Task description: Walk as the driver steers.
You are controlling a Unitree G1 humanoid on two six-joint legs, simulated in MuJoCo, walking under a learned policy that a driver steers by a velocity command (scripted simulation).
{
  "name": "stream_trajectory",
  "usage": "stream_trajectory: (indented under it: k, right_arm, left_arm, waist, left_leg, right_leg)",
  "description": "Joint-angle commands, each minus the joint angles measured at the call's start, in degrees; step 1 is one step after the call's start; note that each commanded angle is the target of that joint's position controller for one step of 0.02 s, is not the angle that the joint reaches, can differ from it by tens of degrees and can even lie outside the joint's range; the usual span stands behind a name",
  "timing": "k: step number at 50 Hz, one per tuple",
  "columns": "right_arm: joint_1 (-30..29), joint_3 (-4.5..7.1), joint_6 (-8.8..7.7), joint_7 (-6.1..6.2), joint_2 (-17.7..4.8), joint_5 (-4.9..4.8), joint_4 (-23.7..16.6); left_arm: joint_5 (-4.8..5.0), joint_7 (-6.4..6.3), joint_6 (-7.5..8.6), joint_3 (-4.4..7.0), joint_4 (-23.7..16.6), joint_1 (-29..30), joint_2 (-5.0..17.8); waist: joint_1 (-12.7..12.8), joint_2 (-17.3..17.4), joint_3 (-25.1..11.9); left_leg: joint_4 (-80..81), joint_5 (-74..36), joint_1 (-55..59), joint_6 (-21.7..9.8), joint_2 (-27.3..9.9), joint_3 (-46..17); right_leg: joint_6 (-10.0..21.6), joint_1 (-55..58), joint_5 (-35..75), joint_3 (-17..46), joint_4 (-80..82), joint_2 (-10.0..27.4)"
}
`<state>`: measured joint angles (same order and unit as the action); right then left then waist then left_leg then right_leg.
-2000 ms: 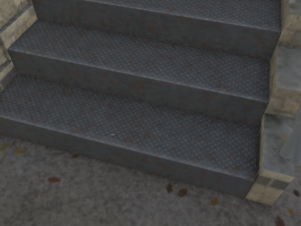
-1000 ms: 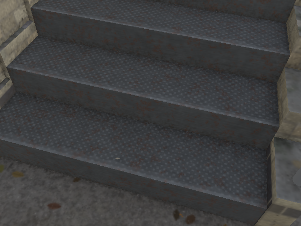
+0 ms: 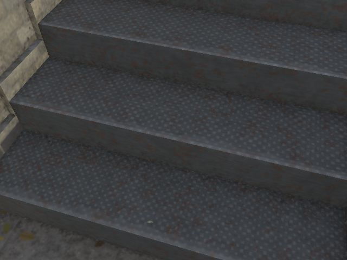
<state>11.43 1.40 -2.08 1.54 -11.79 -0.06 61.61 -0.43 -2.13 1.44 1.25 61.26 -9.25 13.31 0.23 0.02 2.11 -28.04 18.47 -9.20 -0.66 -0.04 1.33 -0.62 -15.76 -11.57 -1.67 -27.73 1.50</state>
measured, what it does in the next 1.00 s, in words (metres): walks ahead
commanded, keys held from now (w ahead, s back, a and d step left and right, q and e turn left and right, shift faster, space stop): no key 0.38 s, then w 0.62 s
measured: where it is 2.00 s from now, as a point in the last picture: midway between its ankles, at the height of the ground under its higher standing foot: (189, 200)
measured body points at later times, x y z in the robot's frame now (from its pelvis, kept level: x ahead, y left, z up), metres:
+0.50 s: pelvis +0.01 +0.00 +0.00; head +0.01 +0.00 +0.45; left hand +0.07 +0.27 -0.15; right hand +0.05 -0.25 -0.15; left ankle -0.04 +0.11 -0.74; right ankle +0.03 -0.12 -0.73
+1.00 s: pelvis +0.17 -0.04 +0.01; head +0.18 -0.05 +0.46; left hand +0.10 +0.20 -0.14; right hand +0.35 -0.28 -0.11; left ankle +0.31 +0.11 -0.68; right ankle +0.06 -0.13 -0.74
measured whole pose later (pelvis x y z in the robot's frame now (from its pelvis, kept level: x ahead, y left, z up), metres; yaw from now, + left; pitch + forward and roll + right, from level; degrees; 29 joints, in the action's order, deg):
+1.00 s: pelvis +0.17 -0.04 +0.01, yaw +0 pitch +1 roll +0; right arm 2.6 2.9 -3.9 0.2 -13.2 -1.2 53.1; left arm -0.4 -0.9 5.5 1.4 63.3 -23.7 10.4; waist 4.0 2.2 -0.1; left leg -43.8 4.2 -36.2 -0.7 -4.8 0.7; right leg 2.5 2.8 -15.5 -4.8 -11.5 -1.7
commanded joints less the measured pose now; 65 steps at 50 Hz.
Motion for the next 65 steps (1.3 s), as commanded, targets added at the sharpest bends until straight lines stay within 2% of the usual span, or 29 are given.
stream_trajectory:
  k: [1,19,21,22,24,26,29,32,33,34,35,36,37,39,43,47,50,52,54,55,56,57,58,59,60,61,62,63,65]
  right_arm:
    - [2.3,1.17,-0.08,0.11,-6.7,-0.03,-1.5]
    - [1.2,1.02,0.26,0.14,-6.8,0.23,-2.0]
    - [3.0,1.14,0.43,0.23,-6.9,-0.04,-1.1]
    - [2.9,1.69,0.53,0.33,-8.5,-0.43,-1.5]
    - [4.2,2.63,0.00,0.42,-11.2,-1.12,-2.2]
    - [5.2,3.53,-1.29,0.55,-12.9,-1.57,-2.2]
    - [4.1,3.65,-2.60,0.17,-11.2,-1.81,-3.2]
    - [1.8,3.53,-2.08,-0.56,-11.0,-1.92,-4.8]
    - [-0.2,2.95,-2.27,-0.77,-9.2,-1.64,-5.8]
    - [-1.3,1.91,-2.83,-0.74,-5.4,-0.77,-8.1]
    - [-1.8,1.93,-3.81,-0.59,-5.3,-1.36,-8.9]
    - [-1.7,2.29,-4.51,-1.05,-6.9,-2.97,-9.0]
    - [-2.2,2.40,-4.79,-1.53,-7.8,-3.33,-9.1]
    - [-2.7,3.00,-4.50,-1.37,-7.6,-1.61,-8.6]
    - [-3.7,2.72,-2.92,-1.70,-4.9,-0.46,-8.7]
    - [-10.5,1.70,-2.38,-1.35,-2.7,-1.14,-11.5]
    - [-10.8,1.41,-1.86,-1.37,-3.2,-1.35,-11.0]
    - [-10.3,2.05,-1.70,-1.42,-4.7,-1.01,-11.7]
    - [-1.0,3.40,-2.32,-1.69,-6.5,-0.54,-9.6]
    - [9.0,4.40,-2.85,-1.89,-7.3,-0.66,-6.5]
    - [19.5,5.71,-2.68,-1.71,-10.0,-0.39,-2.4]
    - [19.3,5.11,-1.60,-1.06,-13.6,0.46,-1.5]
    - [20.3,4.39,-1.63,-0.89,-12.8,2.29,-2.3]
    - [16.8,3.78,-1.11,-1.08,-9.6,1.57,-1.4]
    - [13.7,2.48,-0.64,-1.39,-4.9,0.55,-1.6]
    - [10.3,1.25,-0.34,-2.00,-2.8,1.13,-2.2]
    - [7.7,-0.09,-0.33,-2.44,-0.7,1.80,-2.6]
    - [7.6,-0.76,0.07,-2.51,-0.1,2.01,-1.5]
    - [13.3,-1.92,0.55,-2.31,-0.3,2.14,1.4]
  left_arm:
    - [0.07,-0.38,0.09,0.88,-1.4,-0.5,5.7]
    - [-0.09,-0.68,-0.28,1.11,1.2,1.8,6.3]
    - [0.06,-0.66,-0.43,0.97,2.2,0.8,5.5]
    - [0.39,-0.66,-0.37,1.18,2.2,1.2,5.7]
    - [0.56,-0.34,0.57,1.19,0.7,4.3,5.2]
    - [1.26,0.54,2.08,1.14,-0.8,5.9,4.5]
    - [2.45,1.78,3.76,1.48,-1.6,5.5,4.9]
    - [1.90,2.40,4.74,2.47,4.2,-7.1,4.4]
    - [1.28,2.43,4.73,3.47,5.2,-12.9,6.5]
    - [1.15,2.33,4.79,5.25,6.4,-21.6,13.8]
    - [0.15,2.89,5.63,4.42,7.0,-23.6,12.3]
    - [0.30,2.69,6.39,3.37,5.1,-17.6,9.6]
    - [0.61,2.84,6.68,2.51,3.1,-12.5,6.7]
    - [0.51,3.15,6.65,1.50,1.2,-8.4,5.1]
    - [-0.12,2.06,5.44,1.29,1.7,-13.0,5.8]
    - [0.13,0.83,5.03,1.70,-0.3,-13.2,7.6]
    - [0.53,0.50,4.12,2.14,-0.6,-14.9,7.5]
    - [0.85,0.37,3.90,1.87,-1.0,-13.7,6.9]
    - [1.31,0.22,2.89,1.81,-1.4,-11.3,6.8]
    - [2.05,0.49,2.70,1.87,-2.0,-8.2,7.3]
    - [1.63,1.37,3.51,1.66,-3.6,-4.3,7.2]
    - [-1.27,2.64,5.10,-0.17,-5.8,-2.6,0.3]
    - [2.47,3.45,6.86,-0.09,-2.5,-14.7,-1.7]
    - [4.12,4.21,7.15,0.38,-3.9,-12.2,0.8]
    - [4.16,4.30,6.70,0.33,-6.6,-5.3,1.4]
    - [3.31,3.59,5.49,-0.33,-8.2,-2.4,-0.8]
    - [2.41,3.31,4.26,-0.71,-9.4,-2.9,-1.4]
    - [1.90,3.63,3.23,-1.88,-11.3,-2.1,-4.2]
    - [2.91,3.10,1.96,-3.71,-14.5,-1.6,-7.8]
  waist:
    - [-0.1,0.4,-3.7]
    - [0.4,0.4,-1.7]
    - [0.1,1.4,-1.9]
    - [-0.2,3.1,-0.2]
    - [-1.7,7.6,4.7]
    - [-2.0,9.5,8.3]
    - [-0.6,7.1,8.2]
    - [4.6,4.3,2.0]
    - [7.4,0.4,-0.9]
    - [9.1,-16.0,-3.7]
    - [8.8,-17.3,-6.5]
    - [5.7,-10.4,-2.5]
    - [3.6,-6.5,-0.2]
    - [1.1,-2.1,2.0]
    - [0.6,-3.3,1.4]
    - [1.4,-4.3,2.8]
    - [1.7,-6.6,1.9]
    - [-0.3,-8.2,1.4]
    - [-6.1,-8.2,-4.6]
    - [-11.6,-8.1,-8.1]
    - [-15.9,-3.2,-10.1]
    - [-11.0,15.8,-9.0]
    - [-6.8,16.2,-17.0]
    - [-4.8,10.5,-10.7]
    - [-4.8,5.5,-4.4]
    - [-3.0,0.6,-1.6]
    - [-0.6,0.6,0.0]
    - [1.0,1.9,2.2]
    - [0.9,4.1,3.6]
  left_leg:
    - [4.7,-20.4,-2.4,-1.7,-3.1,-2.5]
    - [6.9,-13.0,-3.6,-1.7,-2.5,-2.0]
    - [8.8,1.6,-3.9,-2.6,-2.1,-2.3]
    - [10.5,12.0,-5.0,-4.3,-3.0,-4.4]
    - [17.0,26.1,-5.0,-8.8,-10.8,-15.2]
    - [20.4,24.9,-3.1,-13.1,-18.7,-24.3]
    - [18.3,11.3,3.1,-11.7,-18.4,-20.1]
    - [8.5,-2.6,-6.8,-8.3,-9.3,-8.2]
    - [-2.6,-12.7,-11.0,-6.0,-5.9,-3.7]
    - [-23.2,-3.4,-24.0,-0.9,1.5,4.0]
    - [-38.3,14.7,-31.4,-1.1,3.8,-3.7]
    - [-45.0,12.2,-37.2,-3.4,-0.1,-8.6]
    - [-45.2,6.0,-38.0,-5.1,-3.4,-7.6]
    - [-38.9,-3.4,-35.2,-5.5,-7.5,-5.9]
    - [-31.7,-10.3,-31.5,-1.6,-6.8,-1.5]
    - [-15.6,-16.6,-25.4,0.4,-3.7,0.5]
    - [-14.8,-14.8,-21.9,0.1,-3.0,1.7]
    - [-13.9,-8.6,-20.8,-2.1,-1.6,3.2]
    - [-10.5,-6.6,-11.6,-6.0,0.6,3.9]
    - [-1.2,-14.1,-0.1,-7.7,1.4,4.3]
    - [3.9,-18.0,15.4,-8.6,-1.7,-0.6]
    - [4.3,-38.6,21.9,-10.0,-14.6,-20.5]
    - [9.5,-31.3,25.8,-22.0,-23.2,-38.5]
    - [14.1,-7.5,22.7,-23.5,-23.5,-38.8]
    - [16.2,7.9,16.5,-20.3,-21.3,-33.1]
    - [17.1,13.6,8.7,-17.0,-19.6,-30.0]
    - [17.5,14.4,0.4,-14.8,-17.6,-26.1]
    - [17.9,13.9,-5.3,-13.4,-16.7,-22.3]
    - [18.6,11.2,-9.2,-12.9,-17.0,-18.7]
  right_leg:
    - [2.0,6.4,13.3,1.5,1.4,1.4]
    - [1.3,6.4,9.0,1.8,2.8,1.7]
    - [1.2,5.7,-2.8,-0.4,1.4,-0.4]
    - [1.3,3.0,-10.6,-2.3,-1.6,-2.1]
    - [1.9,-6.3,-13.9,-3.6,-9.5,-3.0]
    - [4.0,-13.4,-12.6,-0.4,-17.2,0.9]
    - [6.1,-16.3,-16.1,1.3,-13.5,3.7]
    - [4.5,10.4,-2.2,-5.9,-0.6,-3.3]
    - [5.9,17.7,-1.5,0.2,2.9,0.1]
    - [12.8,26.9,-5.8,23.1,11.9,13.6]
    - [18.5,28.9,-6.8,40.3,17.8,21.0]
    - [17.7,26.6,-9.4,35.7,16.7,21.7]
    - [14.9,23.2,-8.5,28.2,16.8,19.1]
    - [11.4,17.3,2.0,18.4,18.9,15.7]
    - [10.9,13.5,20.3,6.8,19.8,11.0]
    - [10.0,9.2,25.7,2.2,20.3,8.9]
    - [10.8,10.2,25.0,1.8,18.0,10.5]
    - [10.9,13.5,36.9,2.6,13.0,12.6]
    - [10.4,17.3,57.8,2.1,0.0,12.5]
    - [8.9,13.8,57.0,0.3,-10.9,9.7]
    - [6.3,-0.1,41.9,-0.5,-26.6,5.2]
    - [3.7,-19.2,-17.0,-0.9,-51.6,-3.4]
    - [3.6,-26.9,-21.3,11.9,-66.0,-7.0]
    - [3.9,-38.0,-19.1,8.7,-73.4,-4.1]
    - [4.5,-44.5,-16.8,5.0,-79.2,-0.7]
    - [4.6,-47.0,-14.9,3.2,-84.8,1.4]
    - [4.3,-47.1,-13.0,3.9,-86.6,3.2]
    - [4.3,-49.4,-12.3,3.8,-90.6,4.0]
    - [4.2,-57.9,-13.5,3.8,-107.3,2.4]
